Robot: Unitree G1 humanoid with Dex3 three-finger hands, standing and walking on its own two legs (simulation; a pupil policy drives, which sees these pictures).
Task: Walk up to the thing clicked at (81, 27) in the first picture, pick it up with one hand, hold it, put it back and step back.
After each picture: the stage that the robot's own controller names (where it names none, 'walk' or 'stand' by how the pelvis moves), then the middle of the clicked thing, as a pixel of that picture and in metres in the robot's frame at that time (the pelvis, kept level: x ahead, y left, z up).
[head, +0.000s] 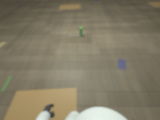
stand; (81, 32) +1.91 +0.34 -0.66
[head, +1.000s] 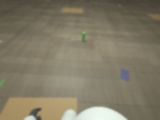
walk; (83, 37) +1.81 +0.18 -0.64
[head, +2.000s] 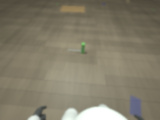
walk; (82, 48) +1.25 +0.17 -0.65
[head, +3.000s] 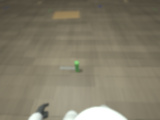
walk; (77, 66) +0.80 +0.22 -0.64
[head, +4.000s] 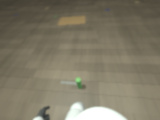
walk; (79, 83) +0.52 +0.22 -0.64
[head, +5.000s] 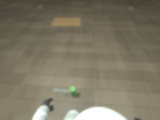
stand; (73, 92) +0.41 +0.21 -0.65
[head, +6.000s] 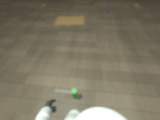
stand; (74, 93) +0.37 +0.20 -0.65
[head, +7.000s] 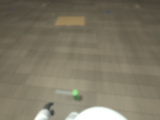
stand; (75, 95) +0.36 +0.18 -0.66
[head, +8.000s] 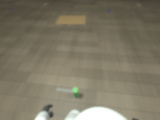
stand; (76, 92) +0.38 +0.19 -0.65
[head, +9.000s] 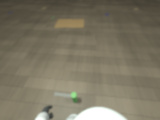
stand; (74, 97) +0.34 +0.20 -0.66
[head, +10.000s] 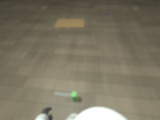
stand; (74, 97) +0.35 +0.20 -0.66
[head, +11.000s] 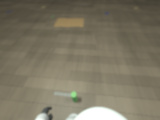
stand; (74, 97) +0.34 +0.20 -0.66
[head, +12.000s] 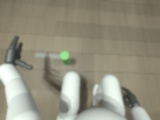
go down; (65, 59) +0.43 +0.21 -0.32
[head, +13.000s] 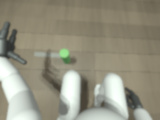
go down; (65, 57) +0.44 +0.21 -0.28
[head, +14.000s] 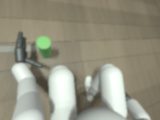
close in; (45, 49) +0.44 +0.25 -0.17
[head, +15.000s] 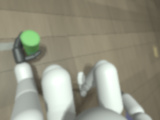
close; (31, 46) +0.43 +0.26 -0.17
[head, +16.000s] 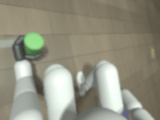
lift; (33, 47) +0.41 +0.26 -0.17
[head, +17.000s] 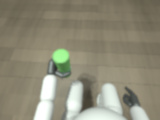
lift; (64, 66) +0.33 +0.19 +0.02
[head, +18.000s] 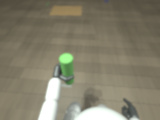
hold; (68, 71) +0.31 +0.17 +0.03
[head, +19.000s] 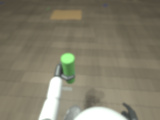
hold; (69, 70) +0.32 +0.16 +0.04
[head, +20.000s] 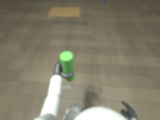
crouch; (68, 68) +0.34 +0.17 +0.03
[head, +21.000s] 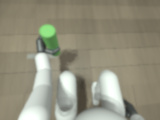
lower; (52, 43) +0.48 +0.22 -0.04
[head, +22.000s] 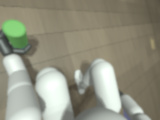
lower; (19, 41) +0.46 +0.28 -0.17
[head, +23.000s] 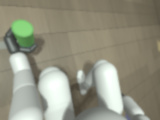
lower; (26, 40) +0.46 +0.27 -0.16
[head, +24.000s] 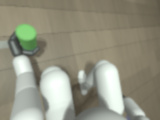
lower; (29, 43) +0.44 +0.27 -0.17
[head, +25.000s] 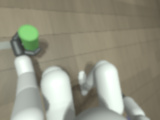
lower; (31, 43) +0.44 +0.27 -0.16
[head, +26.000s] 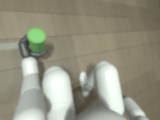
draw back; (37, 45) +0.44 +0.25 -0.15
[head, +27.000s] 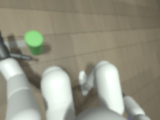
rise; (35, 45) +0.44 +0.25 -0.17
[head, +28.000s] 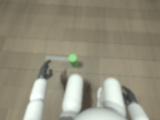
walk; (73, 61) +0.45 +0.18 -0.35
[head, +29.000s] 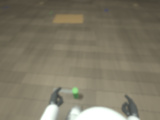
stand; (75, 93) +0.37 +0.17 -0.60
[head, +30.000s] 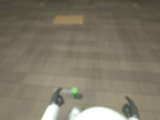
stand; (75, 93) +0.38 +0.18 -0.60
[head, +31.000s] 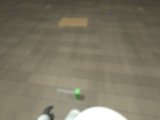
stand; (77, 94) +0.38 +0.17 -0.64
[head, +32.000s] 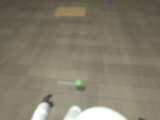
walk; (78, 85) +0.42 +0.14 -0.63
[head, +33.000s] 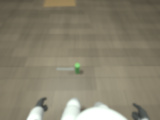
walk; (77, 69) +0.61 +0.17 -0.64
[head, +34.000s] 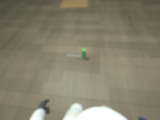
stand; (84, 54) +0.95 +0.18 -0.62
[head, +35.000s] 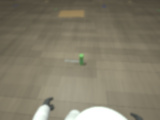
stand; (81, 59) +0.97 +0.20 -0.65
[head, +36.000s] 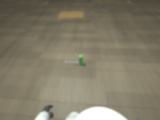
stand; (80, 60) +0.97 +0.21 -0.66
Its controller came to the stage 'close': yes
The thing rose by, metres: 0.70
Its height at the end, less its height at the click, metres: +0.00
